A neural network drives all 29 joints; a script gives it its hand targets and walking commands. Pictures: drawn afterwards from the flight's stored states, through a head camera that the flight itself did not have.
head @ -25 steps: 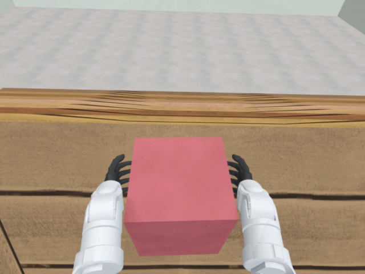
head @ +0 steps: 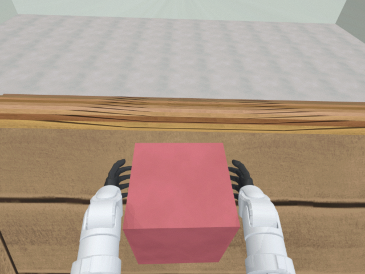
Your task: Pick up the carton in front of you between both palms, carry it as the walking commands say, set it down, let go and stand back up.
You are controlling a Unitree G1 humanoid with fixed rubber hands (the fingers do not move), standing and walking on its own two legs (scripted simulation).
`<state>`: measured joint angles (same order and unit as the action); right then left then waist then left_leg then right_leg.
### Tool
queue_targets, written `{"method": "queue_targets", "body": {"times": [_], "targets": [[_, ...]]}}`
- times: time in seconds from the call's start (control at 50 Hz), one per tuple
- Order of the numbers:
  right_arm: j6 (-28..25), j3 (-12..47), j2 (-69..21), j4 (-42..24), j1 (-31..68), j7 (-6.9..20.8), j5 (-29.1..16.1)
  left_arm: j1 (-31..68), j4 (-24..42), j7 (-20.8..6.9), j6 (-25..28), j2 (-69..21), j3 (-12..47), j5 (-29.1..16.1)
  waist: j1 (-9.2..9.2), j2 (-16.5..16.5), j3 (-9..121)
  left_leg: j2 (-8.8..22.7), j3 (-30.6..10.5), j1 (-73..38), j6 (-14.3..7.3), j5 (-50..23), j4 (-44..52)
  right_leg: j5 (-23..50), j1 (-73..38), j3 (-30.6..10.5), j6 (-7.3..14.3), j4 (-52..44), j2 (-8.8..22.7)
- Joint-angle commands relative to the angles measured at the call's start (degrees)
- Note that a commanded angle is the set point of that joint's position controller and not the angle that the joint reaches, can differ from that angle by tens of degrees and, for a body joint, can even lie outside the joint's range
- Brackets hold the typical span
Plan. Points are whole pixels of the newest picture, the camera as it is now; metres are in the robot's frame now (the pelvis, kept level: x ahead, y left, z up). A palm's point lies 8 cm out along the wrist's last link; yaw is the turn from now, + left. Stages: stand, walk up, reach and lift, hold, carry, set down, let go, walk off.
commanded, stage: reach and lift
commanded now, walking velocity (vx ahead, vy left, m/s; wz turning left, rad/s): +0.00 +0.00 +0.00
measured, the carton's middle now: (179, 205) +0.29 +0.00 -0.03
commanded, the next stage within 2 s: hold in 0.04 s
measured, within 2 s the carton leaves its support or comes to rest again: neither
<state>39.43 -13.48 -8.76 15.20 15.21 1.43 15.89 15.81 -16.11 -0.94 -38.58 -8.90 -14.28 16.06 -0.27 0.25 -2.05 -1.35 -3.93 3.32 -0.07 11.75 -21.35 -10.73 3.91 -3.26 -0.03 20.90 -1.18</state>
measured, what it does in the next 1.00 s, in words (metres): shifts its weight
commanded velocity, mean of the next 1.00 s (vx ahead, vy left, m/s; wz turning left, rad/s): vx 0.21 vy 0.00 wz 0.00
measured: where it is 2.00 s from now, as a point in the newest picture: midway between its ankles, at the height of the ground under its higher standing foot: (178, 210)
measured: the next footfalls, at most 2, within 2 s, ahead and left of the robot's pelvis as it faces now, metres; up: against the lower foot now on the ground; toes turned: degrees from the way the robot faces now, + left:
left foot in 1.10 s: +0.20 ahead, +0.09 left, +0.00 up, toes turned +10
right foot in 1.48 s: +0.53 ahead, -0.12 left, +0.00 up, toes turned -11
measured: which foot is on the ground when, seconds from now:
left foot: down 0.00-0.90, up 0.92-1.00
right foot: down 0.00-1.00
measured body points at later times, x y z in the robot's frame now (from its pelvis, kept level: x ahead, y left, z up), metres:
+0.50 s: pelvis -0.02 +0.00 +0.00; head -0.06 +0.00 +0.45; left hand +0.29 +0.15 +0.04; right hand +0.29 -0.15 +0.04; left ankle +0.01 +0.12 -0.75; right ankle +0.02 -0.12 -0.75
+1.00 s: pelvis +0.08 -0.01 -0.01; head +0.04 -0.01 +0.44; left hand +0.37 +0.14 +0.07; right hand +0.38 -0.16 +0.07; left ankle +0.04 +0.10 -0.72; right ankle +0.01 -0.13 -0.75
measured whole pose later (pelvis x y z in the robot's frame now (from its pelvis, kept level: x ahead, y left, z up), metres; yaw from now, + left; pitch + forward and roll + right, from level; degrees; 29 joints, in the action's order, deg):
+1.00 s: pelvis +0.08 -0.01 -0.01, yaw +3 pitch +5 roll +1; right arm 62.5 -7.4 -4.2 -6.3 12.3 -3.6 5.6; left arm 14.2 4.1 5.0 -61.5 -7.1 -6.4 7.6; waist 0.3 -1.1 11.3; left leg 0.9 3.5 22.4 -0.4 27.7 -42.2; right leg -20.7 13.1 3.4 0.9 28.6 1.4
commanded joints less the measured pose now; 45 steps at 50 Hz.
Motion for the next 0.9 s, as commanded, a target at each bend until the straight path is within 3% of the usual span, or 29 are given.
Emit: {"method": "queue_targets", "body": {"times": [0.0, 0.12, 0.28, 0.58, 0.6, 0.64, 0.66, 0.72, 0.78, 0.82, 0.84, 0.86, 0.88], "targets": [[-1.36, 28.66, -50.83, -2.02, 25.13, 11.19, -12.25, 24.13, 1.08, -11.95, 0.62, -51.34, 29.06, -12.43, -0.04, 0.03, 13.26, -3.54, -1.06, -0.78, 0.39, -11.28, 2.76, 11.44, -4.89, -1.22, 0.23, -1.74, -3.64], [0.89, 33.20, -50.79, -7.96, 23.09, 10.90, -14.94, 21.62, 6.99, -11.33, -1.71, -51.11, 32.97, -14.83, 0.34, 0.20, 15.86, -3.38, -1.35, -3.43, 0.63, -16.01, 3.35, 15.36, -7.33, -1.38, -0.08, -2.61, -3.75], [2.99, 29.65, -48.66, -5.90, 24.36, 10.81, -13.19, 23.55, 5.40, -11.71, -3.82, -48.63, 30.15, -13.21, 0.02, -0.05, 8.19, -3.17, -0.77, -0.09, 0.08, -4.56, 4.85, 4.73, -4.12, -1.00, 0.41, -3.74, -3.33], [2.56, 29.40, -50.30, -2.84, 29.80, 11.26, -12.80, 28.92, 2.17, -12.13, -3.19, -49.84, 29.32, -12.60, 0.36, -0.14, 10.03, -2.97, -0.36, 0.80, -0.29, -1.51, 3.92, 1.94, -4.52, -0.95, 0.44, -2.91, -3.09], [3.13, 30.49, -50.22, -1.78, 31.32, 11.27, -13.48, 29.93, 2.06, -12.18, -3.82, -49.91, 30.44, -13.49, 0.16, -0.55, 13.04, 6.17, -0.64, 6.69, -0.67, 6.22, 0.42, -7.28, 2.82, -0.28, 0.48, 0.40, 6.87], [3.35, 31.62, -50.72, -4.32, 32.11, 11.12, -14.94, 30.79, 4.16, -12.00, -4.21, -49.97, 31.47, -14.86, 0.31, -0.62, 12.22, 5.23, -2.19, 11.09, -1.32, 26.79, 2.27, -28.14, 8.59, -2.02, 0.77, -1.28, 5.66], [3.58, 32.57, -50.76, -5.75, 32.93, 10.98, -15.75, 31.24, 5.71, -11.77, -4.45, -50.07, 32.60, -15.44, 0.39, -0.15, 11.71, 5.23, -2.43, 12.66, -1.40, 29.30, 2.16, -30.65, 9.92, -1.72, 0.71, -0.71, 5.46], [5.54, 35.60, -49.81, -9.06, 31.42, 10.16, -17.52, 30.32, 9.73, -10.89, -6.45, -49.59, 36.53, -17.90, 0.20, 1.54, 16.79, 6.10, -2.69, 10.83, -2.50, 18.95, 0.35, -17.15, 9.15, 0.62, 1.11, 4.68, 4.91], [9.73, 39.01, -47.13, -13.44, 29.76, 8.94, -20.34, 30.60, 13.65, -10.19, -10.83, -48.03, 40.29, -21.56, -0.24, 4.94, 17.37, 9.64, -8.99, 10.67, -4.66, 26.25, 3.44, -19.25, 14.37, 2.90, 0.62, 9.00, 3.75], [13.34, 40.39, -45.52, -16.17, 30.96, 8.26, -22.36, 31.65, 15.19, -9.93, -14.37, -47.52, 42.12, -24.26, -0.17, 7.07, 14.66, 11.73, -11.63, 11.51, -5.82, 27.35, 5.19, -16.83, 16.97, 5.83, 0.12, 9.35, 2.49], [15.26, 41.33, -45.14, -17.16, 31.20, 7.86, -23.49, 31.58, 15.83, -9.76, -16.25, -47.50, 42.93, -25.68, 0.01, 6.88, 14.10, 11.58, -10.68, 13.19, -5.90, 25.37, 3.82, -15.06, 15.15, 6.15, 0.34, 7.07, 2.66], [17.04, 42.36, -45.06, -18.58, 31.13, 7.52, -24.79, 31.29, 16.96, -9.56, -17.93, -47.77, 43.84, -27.14, 0.30, 4.38, 14.25, 9.60, -6.74, 16.26, -4.95, 21.10, -0.21, -13.92, 10.63, 4.54, 1.08, 3.56, 3.93], [18.71, 43.42, -45.52, -20.09, 30.94, 7.35, -26.35, 30.07, 17.88, -9.33, -19.46, -47.83, 44.41, -28.28, 0.79, -2.13, 14.92, 5.97, -0.33, 21.91, -3.13, 15.90, -9.04, -15.98, 4.50, -2.37, 3.03, -1.01, 8.40]]}}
